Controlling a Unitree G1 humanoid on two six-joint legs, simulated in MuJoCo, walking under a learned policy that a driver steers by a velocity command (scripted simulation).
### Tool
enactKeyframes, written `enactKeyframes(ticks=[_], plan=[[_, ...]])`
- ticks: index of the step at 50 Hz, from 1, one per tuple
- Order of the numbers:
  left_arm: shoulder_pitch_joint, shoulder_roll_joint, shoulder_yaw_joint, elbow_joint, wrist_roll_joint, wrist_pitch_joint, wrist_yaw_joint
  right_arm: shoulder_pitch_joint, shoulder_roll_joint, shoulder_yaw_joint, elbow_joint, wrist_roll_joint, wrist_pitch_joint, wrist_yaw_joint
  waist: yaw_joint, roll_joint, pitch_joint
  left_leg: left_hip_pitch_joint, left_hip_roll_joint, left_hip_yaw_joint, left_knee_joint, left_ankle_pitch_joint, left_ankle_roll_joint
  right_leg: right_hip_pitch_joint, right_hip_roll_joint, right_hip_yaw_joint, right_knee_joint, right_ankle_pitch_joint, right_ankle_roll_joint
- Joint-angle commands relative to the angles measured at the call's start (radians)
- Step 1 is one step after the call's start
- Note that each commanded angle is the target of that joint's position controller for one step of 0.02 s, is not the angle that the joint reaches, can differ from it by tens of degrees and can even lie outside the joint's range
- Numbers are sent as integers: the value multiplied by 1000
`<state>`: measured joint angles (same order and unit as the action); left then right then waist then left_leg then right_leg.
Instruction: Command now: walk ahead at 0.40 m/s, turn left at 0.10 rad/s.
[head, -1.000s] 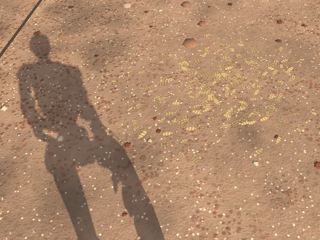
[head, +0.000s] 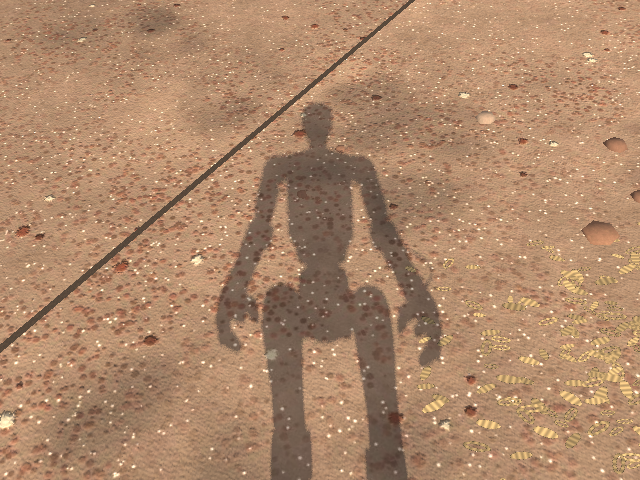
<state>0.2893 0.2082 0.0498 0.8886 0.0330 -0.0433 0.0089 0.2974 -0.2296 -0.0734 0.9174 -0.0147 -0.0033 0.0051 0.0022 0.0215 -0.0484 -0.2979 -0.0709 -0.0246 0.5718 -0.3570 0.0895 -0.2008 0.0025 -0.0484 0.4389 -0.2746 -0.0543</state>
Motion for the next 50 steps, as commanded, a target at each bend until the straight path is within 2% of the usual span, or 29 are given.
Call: enactKeyframes(ticks=[1, 2, 3, 5, 7, 11, 15, 17, 18, 19, 20, 21, 22, 23, 24, 25, 26, 27, 29, 32, 36, 41, 42, 44, 46, 47, 48, 49, 50], plan=[[144, 190, 44, 13, -3, -17, 12, -168, -81, -8, -134, -20, -43, 16, 34, -141, 239, -522, 51, -70, 307, -16, 14, 145, -393, 613, -416, -565, -152], [77, 157, 36, -1, -16, -25, 4, -123, -93, -14, -109, -16, -49, 29, -12, -124, 215, -493, 71, -61, 323, 54, 2, 146, -332, 516, -405, -463, -126], [57, 137, 33, -6, -21, -33, -3, -93, -98, -16, -87, -18, -50, 36, -24, -118, 182, -465, 81, -37, 339, 98, -17, 164, -280, 416, -401, -334, -103], [97, 103, 25, 13, -23, -51, -5, -105, -78, -12, -72, -32, -45, 45, -10, -114, 138, -446, 103, 14, 393, 174, -44, 188, -223, 286, -384, -121, -100], [165, 87, 22, 45, -22, -59, -8, -160, -48, -3, -86, -30, -39, 46, 11, -108, 139, -481, 122, 40, 395, 222, -61, 210, -207, 229, -369, 18, -113], [231, 85, 20, 74, -19, -62, -7, -304, -29, 12, -131, -25, -34, 44, 52, -118, 161, -474, 133, 85, 254, 277, -88, 218, -192, 161, -348, 230, -127], [268, 105, 20, 96, -15, -63, 0, -396, -28, 23, -168, -16, -38, 44, 74, -137, 172, -365, 112, 116, 81, 273, -65, 235, -208, 134, -303, 423, -125], [257, 121, 22, 102, -14, -58, 4, -388, -40, 21, -175, -14, -43, 39, 56, -140, 169, -299, 95, 116, 26, 230, -39, 252, -227, 148, -253, 529, -122], [237, 133, 24, 101, -13, -56, 5, -350, -49, 18, -168, -13, -48, 33, 31, -142, 154, -226, 77, 117, -1, 204, -24, 248, -232, 149, -209, 627, -113], [217, 147, 27, 99, -14, -54, 5, -274, -67, 9, -147, -12, -54, 24, -7, -142, 114, -111, 47, 120, -29, 181, -11, 241, -226, 145, -124, 772, -99], [195, 157, 29, 97, -18, -51, 2, -128, -89, -3, -101, -12, -64, 13, -75, -113, 35, 76, 22, 128, -98, 213, 8, 210, -192, 117, 39, 834, -81], [185, 140, 24, 86, -26, -51, -1, 37, -140, -21, -57, -31, -79, -2, -137, -75, -74, 342, 106, 50, -105, 210, 34, 57, -144, 91, 254, 658, -65], [244, 29, -2, 44, -56, -49, -10, 169, -249, -45, -53, -61, -86, -14, -139, 123, -250, 647, 428, -345, -150, -8, 97, -243, -30, 29, 602, 172, -25], [278, 62, 14, 54, -53, -42, -3, 158, -256, -48, -46, -38, -71, -5, -114, 203, -310, 612, 541, -645, -304, -47, 142, -355, 46, 84, 793, -226, -34], [207, 103, 29, 48, -37, -31, 0, 45, -189, -31, -62, -25, -65, -1, -68, 97, -143, 462, 494, -513, -318, -115, 115, -402, -25, 123, 849, -149, -49], [147, 80, 24, 41, -29, -32, -9, -42, -112, -10, -76, -18, -71, 1, -49, 41, -12, 305, 445, -368, -355, -68, 93, -401, -62, 115, 815, -69, -50], [131, 56, 24, 42, -25, -27, -15, -79, -77, 0, -74, -16, -78, 1, -24, 43, 47, 209, 398, -255, -390, 13, 61, -369, -87, 110, 768, -26, -50], [128, 56, 28, 39, -9, -15, -22, -80, -59, 6, -62, -12, -85, -4, -2, 69, 76, 150, 364, -170, -405, 91, 43, -342, -102, 107, 739, -11, -44], [128, 38, 29, 38, -2, 10, -36, -49, -50, 9, -45, -8, -103, -9, 17, 66, 79, 124, 344, -74, -421, 207, 37, -330, -104, 93, 732, 16, -35], [38, 31, 30, 2, -1, 27, -50, 1, -61, 6, -22, 1, -121, -13, 22, 54, 103, 159, 335, 30, -443, 312, 42, -436, -116, 76, 702, 107, -23], [-116, 29, 20, -56, -2, 27, -65, 55, -54, 12, 3, -4, -122, -17, 6, 39, 141, 192, 308, 145, -441, 434, 39, -508, -108, 39, 532, 249, -8], [-287, 25, 0, -125, 1, 24, -80, 130, -94, 8, 32, -3, -114, -31, -34, 38, 163, 292, 326, 240, -413, 621, 22, -441, -72, -68, 267, 286, -35], [-300, 30, 0, -134, 2, 23, -81, 143, -101, 7, 38, -4, -108, -34, -35, 38, 162, 331, 333, 254, -389, 686, 20, -431, -60, -83, 239, 260, -48], [-282, 45, 6, -136, 4, 25, -76, 146, -123, 3, 43, -6, -96, -42, -16, 57, 131, 398, 341, 287, -291, 956, 12, -365, -8, -119, 207, 173, -83], [-186, 73, 19, -115, 5, 26, -65, 136, -156, -7, 42, -10, -78, -47, 31, 87, 67, 435, 350, 305, -106, 1187, 15, -247, 58, -142, 195, 53, -129], [-96, 96, 32, -90, 6, 21, -59, 133, -171, -11, 36, -10, -66, -44, 66, 89, 13, 417, 354, 302, 50, 1174, 19, -142, 88, -135, 159, 14, -153], [45, 131, 52, -45, 14, 12, -47, 118, -175, -13, 24, -6, -59, -37, 134, 46, -59, 310, 338, 314, 284, 1011, -3, 62, 99, -96, 64, 41, -186], [129, 224, 80, -27, 22, 8, -32, 124, -118, -1, -10, -9, -61, -31, 148, -75, -142, 57, 284, 302, 591, 445, -32, 298, -122, 192, 44, -38, -244], [84, 316, 99, -56, 4, 20, -31, 105, -65, 4, -97, 8, -71, -11, 82, -255, -197, -361, 40, 169, 923, -209, -91, 512, -351, 782, -111, -22, -415]])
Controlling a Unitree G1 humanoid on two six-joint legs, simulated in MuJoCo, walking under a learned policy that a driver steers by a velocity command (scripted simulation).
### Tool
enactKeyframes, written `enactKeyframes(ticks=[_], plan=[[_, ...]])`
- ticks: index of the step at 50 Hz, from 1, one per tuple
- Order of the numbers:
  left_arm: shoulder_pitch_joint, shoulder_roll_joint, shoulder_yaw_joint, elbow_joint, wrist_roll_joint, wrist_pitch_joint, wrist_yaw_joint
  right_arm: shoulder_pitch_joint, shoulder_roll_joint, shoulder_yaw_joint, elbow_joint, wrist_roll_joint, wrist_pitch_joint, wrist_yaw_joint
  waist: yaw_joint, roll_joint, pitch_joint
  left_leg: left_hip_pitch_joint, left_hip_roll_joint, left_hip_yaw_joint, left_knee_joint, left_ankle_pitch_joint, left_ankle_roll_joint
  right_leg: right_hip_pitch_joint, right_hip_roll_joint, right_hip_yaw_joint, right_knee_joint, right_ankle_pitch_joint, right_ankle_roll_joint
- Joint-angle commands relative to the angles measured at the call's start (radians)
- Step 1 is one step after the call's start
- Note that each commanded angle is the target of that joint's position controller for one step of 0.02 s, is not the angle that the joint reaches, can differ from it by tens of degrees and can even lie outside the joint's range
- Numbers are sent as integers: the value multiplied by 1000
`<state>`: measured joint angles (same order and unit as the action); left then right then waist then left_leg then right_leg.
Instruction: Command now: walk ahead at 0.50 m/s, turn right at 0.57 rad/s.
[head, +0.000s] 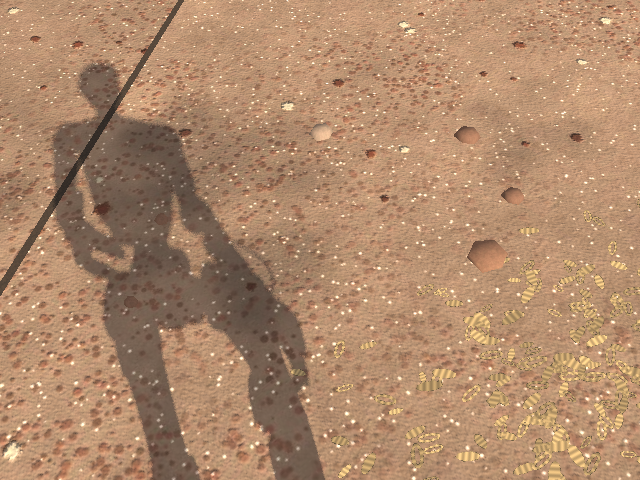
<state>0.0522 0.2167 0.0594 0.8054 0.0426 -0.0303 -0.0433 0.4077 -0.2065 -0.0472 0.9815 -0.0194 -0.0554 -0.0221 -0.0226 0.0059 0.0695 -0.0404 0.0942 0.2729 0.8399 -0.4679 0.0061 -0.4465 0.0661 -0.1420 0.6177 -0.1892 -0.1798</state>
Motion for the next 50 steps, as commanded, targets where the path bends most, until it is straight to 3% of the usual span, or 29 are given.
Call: enactKeyframes(ticks=[1, 2, 3, 5, 6, 9, 15, 20, 23, 24, 25, 26, 27, 28, 29, 31, 32, 34, 37, 39, 42, 46, 48, 50], plan=[[331, 277, 83, 30, -24, 19, 28, -145, -150, -29, -188, 1, -33, 22, 144, -48, -235, -740, -65, -292, 646, 1, 1, 708, -399, 801, -354, -67, -255], [280, 234, 70, 35, -30, 17, 36, -169, -135, -23, -202, 14, -48, 26, 107, -21, -132, -742, -21, -299, 569, 101, 8, 591, -380, 670, -363, 15, -219], [235, 178, 56, 37, -30, 9, 38, -129, -130, -22, -176, 14, -51, 23, 50, 52, -70, -670, 15, -295, 465, 148, 9, 467, -334, 562, -376, 161, -167], [182, 127, 35, 30, -37, -15, 44, -74, -111, -17, -151, -20, -14, 25, -9, 39, -70, -532, 43, -298, 358, 166, -10, 341, -250, 414, -393, 308, -116], [197, 122, 30, 37, -40, -30, 43, -68, -104, -17, -150, -28, 3, 30, -15, 25, -77, -506, 41, -288, 332, 167, -19, 319, -233, 387, -400, 369, -112], [270, 144, 28, 76, -40, -53, 38, -110, -89, -13, -155, -21, 25, 46, -5, -15, -52, -543, 47, -254, 225, 263, -25, 321, -205, 292, -442, 457, -72], [349, 140, 14, 104, -28, -63, 38, -302, -96, -8, -205, 2, 26, 56, 67, -59, -2, -650, 12, -250, -5, 464, 11, 446, -198, 176, -481, 479, 29], [381, 129, -3, 136, -18, -67, 60, -403, -84, 5, -244, -3, 17, 66, 89, -56, 46, -640, -52, -205, -188, 474, 60, 561, -247, 96, -481, 586, 44], [353, 164, -3, 144, -13, -67, 77, -332, -99, -2, -233, -7, 16, 59, 37, -91, -11, -494, -132, -137, -238, 347, 116, 621, -270, 44, -320, 1016, 69], [342, 181, 0, 143, -9, -62, 83, -256, -116, -9, -213, -9, 15, 55, 1, -108, -55, -426, -163, -124, -243, 290, 138, 637, -277, 33, -202, 1143, 74], [329, 198, 5, 137, -4, -53, 84, -134, -140, -22, -177, -11, 11, 52, -50, -112, -118, -310, -186, -131, -276, 262, 162, 620, -279, 26, -32, 1151, 74], [299, 210, 7, 122, -12, -49, 82, 11, -170, -38, -136, -24, 3, 47, -127, -84, -187, -104, -169, -187, -359, 298, 199, 497, -260, -1, 200, 978, 81], [300, 167, -6, 71, -30, -58, 73, 125, -280, -73, -123, -33, 7, 33, -155, 63, -291, 157, 64, -513, -375, 258, 302, 217, -165, -39, 576, 546, 110], [324, 131, -6, 33, -37, -69, 53, 52, -311, -82, -135, -10, 17, 37, -62, 239, -353, 341, 252, -1026, -502, 386, 443, -146, 49, 92, 856, -316, 143], [258, 152, -9, 21, -14, -75, 46, -6, -287, -80, -136, 20, 20, 44, -59, 68, -265, 274, 219, -926, -527, 322, 419, -243, -43, 231, 865, -238, 124], [210, 146, -12, 0, -23, -88, 39, -91, -178, -51, -146, 12, 23, 40, 0, -56, -67, 2, 155, -727, -595, 388, 339, -215, -122, 206, 706, -128, 134], [204, 138, -13, -11, -8, -72, 39, -107, -156, -42, -142, 15, 18, 34, 29, -56, -34, -84, 107, -664, -609, 455, 311, -173, -143, 205, 643, -124, 152], [234, 118, -21, -15, 11, -34, 33, -104, -167, -41, -142, 21, 1, 30, 54, -11, -47, -154, 52, -586, -629, 544, 294, -111, -156, 186, 563, -115, 186], [185, 112, -24, -47, 2, -12, 37, -71, -216, -51, -140, 19, -12, 30, 54, 6, -39, -186, 10, -501, -592, 930, 271, -114, -141, 142, 438, -57, 232], [125, 110, -26, -75, -1, -8, 40, -40, -218, -52, -140, 22, -2, 27, 31, 32, -58, -156, -25, -466, -541, 1081, 220, -126, -123, 124, 348, 5, 244], [57, 107, -33, -100, -13, -5, 39, 0, -202, -47, -138, 24, 17, 18, -15, 75, -97, -68, -46, -449, -499, 1121, 149, -128, -100, 114, 215, 103, 231], [-1, 114, -41, -116, -20, -13, 44, 31, -187, -40, -136, 8, 32, 1, -55, 82, -97, 38, -18, -485, -442, 1110, 128, -113, -71, 119, 65, 132, 199], [63, 139, -36, -94, -18, -24, 49, -3, -192, -40, -146, -2, 33, -5, -24, 87, -101, 40, 2, -514, -378, 1130, 116, -17, -55, 140, -15, 88, 166], [201, 163, -26, -48, -14, -43, 61, -59, -207, -40, -156, 11, 22, -6, 56, 67, -120, 18, -18, -521, -239, 1127, 93, 163, -48, 145, -187, 184, 122]])
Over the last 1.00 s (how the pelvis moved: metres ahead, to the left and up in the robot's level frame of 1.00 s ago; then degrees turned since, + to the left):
0.48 -0.01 -0.03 -21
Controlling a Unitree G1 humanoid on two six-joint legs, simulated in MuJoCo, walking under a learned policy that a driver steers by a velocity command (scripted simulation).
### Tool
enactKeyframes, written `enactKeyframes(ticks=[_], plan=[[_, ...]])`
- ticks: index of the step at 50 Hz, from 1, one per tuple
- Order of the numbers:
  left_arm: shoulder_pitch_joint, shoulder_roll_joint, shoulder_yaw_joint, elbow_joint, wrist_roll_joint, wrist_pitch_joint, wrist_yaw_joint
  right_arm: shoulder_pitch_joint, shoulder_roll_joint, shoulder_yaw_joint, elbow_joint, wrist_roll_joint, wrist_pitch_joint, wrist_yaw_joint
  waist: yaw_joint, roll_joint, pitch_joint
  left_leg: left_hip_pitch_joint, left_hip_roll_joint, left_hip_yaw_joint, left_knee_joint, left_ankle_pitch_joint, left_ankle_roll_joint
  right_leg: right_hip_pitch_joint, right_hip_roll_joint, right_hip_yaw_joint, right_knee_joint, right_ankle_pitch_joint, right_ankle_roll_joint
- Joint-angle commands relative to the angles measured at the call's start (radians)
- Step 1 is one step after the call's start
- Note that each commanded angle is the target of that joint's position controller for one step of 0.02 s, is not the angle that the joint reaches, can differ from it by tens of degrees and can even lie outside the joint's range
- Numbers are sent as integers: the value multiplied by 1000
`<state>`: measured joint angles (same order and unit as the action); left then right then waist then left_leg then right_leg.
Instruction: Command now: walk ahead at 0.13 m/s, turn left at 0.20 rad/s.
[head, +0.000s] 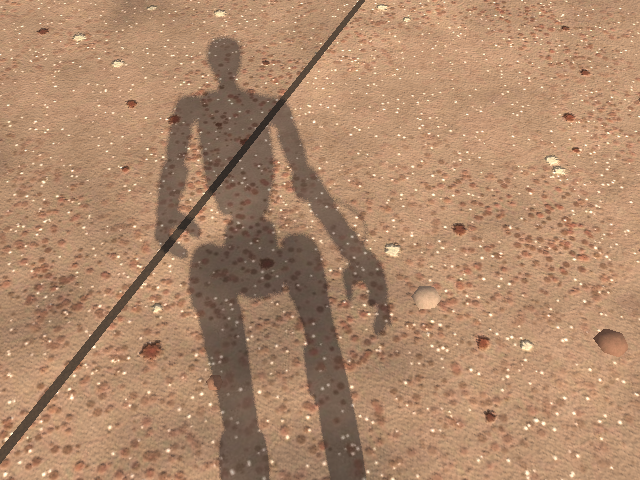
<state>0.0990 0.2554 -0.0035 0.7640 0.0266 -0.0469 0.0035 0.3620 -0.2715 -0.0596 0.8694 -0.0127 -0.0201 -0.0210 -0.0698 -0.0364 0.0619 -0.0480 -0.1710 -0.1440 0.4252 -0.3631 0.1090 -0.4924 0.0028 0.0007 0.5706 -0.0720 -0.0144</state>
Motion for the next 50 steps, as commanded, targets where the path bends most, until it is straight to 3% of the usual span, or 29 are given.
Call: enactKeyframes(ticks=[1, 2, 3, 4, 5, 6, 8, 9, 14, 17, 18, 19, 20, 21, 22, 24, 29, 39, 40, 42, 43, 45, 46, 48, 50], plan=[[239, 153, 41, 11, 9, -43, 22, -24, -127, -19, -64, 15, -24, -2, 136, 44, -179, -62, 199, -87, 319, 814, -32, 400, -96, 94, -160, 412, -78], [265, 222, 52, -6, 6, -40, 24, 99, -59, -7, -76, 30, -28, -3, 87, -164, -302, -224, 63, 5, 606, 79, -64, 621, -383, 354, -68, 1027, -223], [260, 181, 50, -2, -24, -17, 17, 168, -88, -13, -46, 24, -10, -10, 72, -191, -398, -301, 0, 32, 730, -297, -72, 622, -468, 520, -106, 1052, -344], [203, 119, 35, -15, -33, -11, 9, 131, -117, -16, -13, -4, 10, -10, 58, -37, -292, -326, 44, -14, 782, -253, -78, 504, -414, 460, -145, 829, -331], [141, 74, 21, -22, -27, -7, 9, 66, -107, -13, -15, -15, 20, -5, 53, 3, -198, -338, 68, -12, 753, -205, -86, 405, -347, 369, -190, 628, -284], [100, 46, 8, -21, -17, -2, 13, 34, -89, -7, -17, -10, 32, 1, 38, -3, -144, -314, 96, -10, 680, -168, -98, 323, -292, 293, -240, 490, -237], [70, 67, 9, -3, -4, 5, 18, 47, -63, 4, 1, -10, 59, 11, 15, -87, -113, -216, 104, 48, 563, -113, -122, 214, -203, 180, -290, 333, -185], [77, 74, 10, 7, 0, 6, 16, 51, -57, 9, 10, -7, 66, 11, 15, -95, -123, -190, 103, 67, 495, -112, -127, 209, -184, 158, -294, 284, -174], [113, 116, 26, 47, -5, 26, 13, -28, -49, 24, 34, -2, 81, 0, 55, -114, -115, -144, 130, 120, 233, -48, -116, 211, -181, 202, -342, -163, -165], [105, 116, 30, 59, -13, 47, 15, -15, -40, 32, 67, -5, 66, -2, 35, -81, -69, -43, 136, 133, 20, 92, -81, 114, -162, 211, -353, -388, -108], [122, 105, 30, 68, -14, 49, 15, -28, -51, 35, 66, -13, 56, -4, 40, -47, -47, -28, 177, 71, -39, 119, -63, 82, -154, 214, -352, -423, -67], [135, 89, 28, 69, -21, 50, 12, -39, -82, 34, 62, -21, 44, -8, 58, 11, -32, -69, 257, -37, -95, 54, -40, 84, -119, 186, -319, -401, -32], [133, 73, 28, 75, -29, 53, 8, -74, -84, 36, 74, -8, 35, -5, 88, 98, 22, -243, 282, -78, -134, -54, -22, 179, -55, 108, -288, -293, -18], [136, 65, 27, 94, -25, 51, 4, -94, -51, 47, 82, -4, 23, -3, 97, 115, 12, -322, 289, -86, -179, -90, -33, 307, -50, 97, -241, -178, -19], [161, 58, 27, 114, -21, 47, 3, -102, -47, 50, 91, -1, 12, -4, 110, 128, -1, -342, 280, -73, -193, -76, -49, 372, -56, 96, -225, -122, -25], [183, 73, 31, 145, -16, 40, 3, -99, -54, 49, 107, 4, 3, -9, 112, 113, -12, -298, 256, -40, -180, -1, -63, 382, -73, 108, -222, -87, -37], [177, 57, 25, 198, -19, 36, 8, -45, -35, 53, 151, 3, 6, -12, 86, 54, -1, -208, 247, -14, -146, 86, -47, 315, -77, 114, -249, -93, -33], [208, 35, 17, 287, -19, 39, 20, -21, -13, 60, 206, 5, 4, -18, 81, 35, -5, -166, 245, 6, -132, 167, -43, 331, -81, 111, -237, -30, -31], [215, 31, 16, 295, -18, 41, 20, -6, -11, 60, 214, 3, 4, -17, 77, 40, -23, -159, 239, 6, -142, 84, -38, 335, -69, 104, -232, -103, -33], [207, 43, 25, 292, -14, 47, 18, 9, -44, 45, 216, 1, 11, -16, 70, 81, 7, -186, 232, -23, -154, -187, -1, 272, -15, 61, -157, -336, -49], [189, 43, 27, 284, -9, 49, 13, 20, -57, 38, 213, -1, 15, -14, 58, 105, 48, -195, 256, -72, -185, -321, 26, 194, 8, 44, -111, -422, -56], [128, 1, 22, 251, 3, 41, 1, 73, -82, 23, 224, 1, 13, -14, 29, 179, 131, -154, 376, -226, -289, -447, 94, 35, 41, -35, 39, -362, -50], [109, -6, 21, 236, 12, 32, -4, 74, -86, 16, 226, -1, 7, -14, 25, 191, 157, -140, 433, -275, -312, -415, 123, -10, 7, -44, 105, -311, -51], [89, 19, 32, 210, 10, 8, -11, 80, -79, 9, 227, -9, -10, -10, 30, 168, 155, -70, 458, -277, -301, -265, 145, -77, -31, -29, 155, -329, -59], [85, 26, 41, 193, -1, -13, -19, 74, -77, 3, 228, -9, -27, -7, 43, 156, 133, -29, 431, -207, -258, -111, 130, -43, -34, -44, 92, -328, -62]])
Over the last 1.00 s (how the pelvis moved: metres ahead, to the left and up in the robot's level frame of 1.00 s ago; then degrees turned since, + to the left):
0.53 0.04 0.02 17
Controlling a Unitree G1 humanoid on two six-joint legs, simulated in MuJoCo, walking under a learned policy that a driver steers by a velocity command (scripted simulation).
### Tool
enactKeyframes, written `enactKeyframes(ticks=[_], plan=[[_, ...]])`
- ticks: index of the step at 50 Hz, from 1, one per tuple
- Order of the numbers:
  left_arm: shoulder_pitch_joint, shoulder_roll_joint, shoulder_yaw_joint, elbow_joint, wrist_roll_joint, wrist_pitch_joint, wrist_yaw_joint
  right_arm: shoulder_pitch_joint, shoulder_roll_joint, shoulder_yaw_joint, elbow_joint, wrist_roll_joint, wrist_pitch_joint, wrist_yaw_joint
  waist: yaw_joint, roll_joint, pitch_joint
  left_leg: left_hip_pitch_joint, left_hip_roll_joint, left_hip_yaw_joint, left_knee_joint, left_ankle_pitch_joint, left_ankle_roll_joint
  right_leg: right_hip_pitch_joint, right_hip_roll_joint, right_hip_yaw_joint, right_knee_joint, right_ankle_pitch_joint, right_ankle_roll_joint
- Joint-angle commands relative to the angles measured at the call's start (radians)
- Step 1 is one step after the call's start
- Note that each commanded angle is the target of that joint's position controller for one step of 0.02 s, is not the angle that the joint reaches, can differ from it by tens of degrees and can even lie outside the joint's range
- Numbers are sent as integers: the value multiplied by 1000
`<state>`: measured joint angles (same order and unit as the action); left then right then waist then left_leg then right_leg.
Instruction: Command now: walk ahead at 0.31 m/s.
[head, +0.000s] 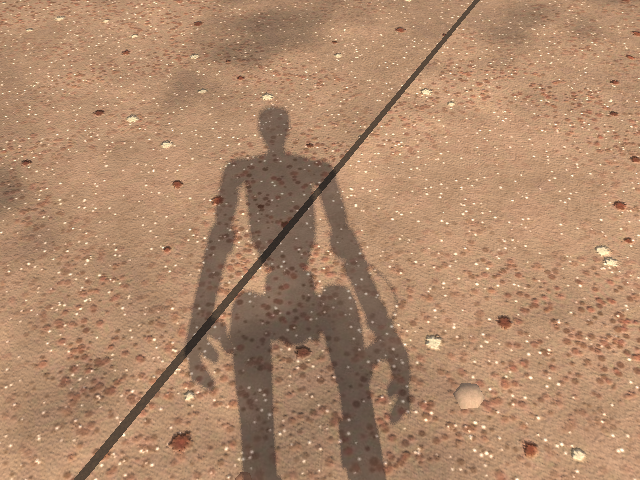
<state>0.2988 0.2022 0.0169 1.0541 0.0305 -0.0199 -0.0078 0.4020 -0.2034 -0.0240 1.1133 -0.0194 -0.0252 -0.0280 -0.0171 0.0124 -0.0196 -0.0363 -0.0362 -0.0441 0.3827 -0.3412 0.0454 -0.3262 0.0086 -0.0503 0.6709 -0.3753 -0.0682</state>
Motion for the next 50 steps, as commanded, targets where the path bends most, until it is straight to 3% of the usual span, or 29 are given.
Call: enactKeyframes(ticks=[1, 3, 4, 5, 6, 7, 8, 10, 13, 18, 22, 25, 26, 27, 28, 29, 30, 31, 32, 33, 35, 38, 41, 44, 48, 50], plan=[[-90, 72, 23, -95, -12, -47, -11, 21, -145, -35, -18, 2, -27, 2, 12, 105, 198, -67, 274, -262, -186, -60, 178, -125, -26, -14, -70, 19, -9], [101, 63, 37, -30, -21, -56, -7, -37, -135, -34, -36, 8, -33, 6, 105, 60, 143, -254, 194, -150, -44, 74, 125, 237, 35, -40, -221, 102, -13], [238, 121, 59, 6, -12, -63, 5, -63, -101, -23, -57, 6, -45, 13, 164, -73, 87, -384, 114, -45, 189, 138, 85, 437, -73, 129, -317, 21, -37], [381, 242, 89, 37, -11, -59, 12, -56, -27, -6, -103, 11, -54, 23, 184, -353, 11, -598, -32, 110, 531, -90, 31, 585, -330, 578, -486, -184, -140], [349, 179, 73, 46, -12, -46, 11, -108, -110, -26, -116, -19, -49, 24, 143, -213, 63, -668, 4, 37, 713, -183, 47, 496, -386, 680, -513, -194, -166], [232, 145, 60, 5, -8, -46, 7, -129, -91, -26, -119, -20, -49, 33, 87, -91, 128, -687, 63, 3, 773, -92, 62, 406, -363, 584, -503, -177, -157], [152, 124, 54, -22, -6, -52, 4, -128, -64, -19, -112, -11, -54, 43, 57, -41, 146, -660, 95, -3, 764, 1, 62, 337, -323, 490, -519, -89, -141], [109, 88, 38, -29, -13, -66, 8, -121, -58, -22, -109, -17, -49, 55, 19, -51, 137, -610, 125, 17, 712, 85, 44, 290, -251, 342, -545, 85, -110], [185, 80, 27, 7, -18, -81, 15, -151, -62, -27, -122, -17, -28, 60, 14, -74, 115, -640, 114, 68, 679, 134, 16, 337, -215, 219, -528, 391, -107], [228, 72, 14, 25, -15, -83, 18, -378, -36, -13, -213, -7, -20, 62, 45, -88, 157, -654, 90, 133, 438, 239, -12, 307, -176, 115, -538, 588, -112], [248, 88, 15, 40, -15, -87, 24, -468, -37, -6, -259, 2, -21, 59, 55, -103, 168, -539, 54, 167, 243, 300, 21, 323, -196, 89, -539, 694, -110], [206, 111, 22, 39, -12, -89, 29, -381, -73, -23, -248, 1, -30, 45, -4, -101, 113, -403, 9, 169, 196, 243, 78, 398, -219, 61, -404, 1002, -93], [192, 122, 26, 38, -8, -85, 31, -275, -93, -35, -216, 1, -36, 38, -48, -103, 55, -304, -16, 168, 184, 207, 97, 419, -216, 50, -276, 1105, -82], [176, 128, 29, 34, -10, -79, 31, -116, -111, -50, -161, -2, -44, 29, -113, -83, -24, -131, -34, 173, 119, 228, 117, 385, -191, 29, -87, 1086, -67], [181, 111, 23, 20, -15, -77, 26, 36, -164, -70, -123, -23, -51, 19, -162, -36, -112, 99, 92, 37, 93, 134, 153, 216, -153, 10, 169, 829, -56], [298, -7, 3, -2, -46, -73, 11, 118, -265, -96, -122, -47, -51, 18, -105, 174, -250, 374, 412, -468, 27, -17, 293, -127, 14, -30, 592, 125, -15], [256, 73, 27, 3, -28, -70, 8, 47, -232, -92, -126, -6, -37, 32, -97, 95, -246, 321, 434, -700, -137, -144, 321, -258, 58, 97, 724, -115, -32], [147, 93, 36, -35, -21, -68, 9, -93, -183, -76, -149, 11, -37, 31, -42, 55, -51, 147, 407, -516, -158, -99, 282, -315, -12, 104, 713, -19, -37], [97, 82, 34, -46, -16, -73, 9, -162, -115, -57, -162, 13, -48, 35, -19, -4, 30, -3, 370, -381, -180, 120, 257, -273, -44, 100, 654, 48, -33], [100, 58, 35, -37, -10, -66, 11, -174, -80, -46, -153, 10, -60, 33, 16, -18, 60, -94, 327, -265, -180, 352, 226, -206, -66, 98, 603, 62, -24], [159, 16, 30, -17, 8, -36, 10, -133, -29, -25, -118, 8, -76, 27, 61, 4, 48, -191, 276, -101, -161, 686, 191, -83, -75, 86, 524, 41, 2], [133, 12, 32, -27, 4, -10, 10, -89, -74, -24, -96, 0, -89, 26, 83, 34, 32, -197, 239, 5, -143, 917, 185, -83, -55, 54, 423, 91, 24], [34, 13, 25, -53, -3, -1, 13, -75, -75, -12, -90, 0, -76, 22, 71, 63, 33, -174, 198, 69, -128, 947, 152, -97, -56, 18, 234, 176, 37], [-47, 10, 15, -67, -13, 1, 21, -20, -72, -4, -69, 2, -63, 15, 32, 80, 13, -119, 199, 77, -107, 943, 132, -65, -43, -7, 97, 242, 40], [-73, 20, 12, -57, -15, -2, 38, 6, -58, 4, -47, -6, -45, 3, 11, 81, 26, -64, 232, 37, -48, 867, 146, -20, -32, -1, -26, 185, 26], [-40, 11, 9, -38, -13, -11, 46, -16, -49, 8, -45, 0, -38, -5, 32, 60, 43, -68, 234, 13, 7, 774, 129, 60, -30, 2, -179, 216, 11]])
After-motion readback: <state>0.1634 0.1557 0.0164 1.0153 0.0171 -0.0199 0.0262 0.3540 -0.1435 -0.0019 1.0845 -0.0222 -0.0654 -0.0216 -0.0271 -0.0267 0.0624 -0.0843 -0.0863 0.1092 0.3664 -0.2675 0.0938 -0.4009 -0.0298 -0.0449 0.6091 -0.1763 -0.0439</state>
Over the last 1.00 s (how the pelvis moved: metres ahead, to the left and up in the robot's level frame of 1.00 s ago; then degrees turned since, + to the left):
0.11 0.00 0.01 1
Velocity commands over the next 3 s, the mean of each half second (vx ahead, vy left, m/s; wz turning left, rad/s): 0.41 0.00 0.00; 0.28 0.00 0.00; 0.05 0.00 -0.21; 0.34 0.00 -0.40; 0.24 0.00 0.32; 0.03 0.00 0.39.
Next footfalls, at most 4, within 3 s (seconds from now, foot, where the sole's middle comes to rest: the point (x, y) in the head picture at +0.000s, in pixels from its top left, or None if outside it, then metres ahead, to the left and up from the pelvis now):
0.56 left None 0.44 0.05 -0.78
1.02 right None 0.56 -0.12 -0.78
2.04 right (438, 447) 0.62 -0.21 -0.78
2.52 left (360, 389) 0.77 -0.05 -0.78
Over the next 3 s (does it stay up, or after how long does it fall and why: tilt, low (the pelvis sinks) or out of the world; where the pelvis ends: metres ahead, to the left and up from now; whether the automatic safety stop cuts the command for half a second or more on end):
stays up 0.72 -0.16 0.00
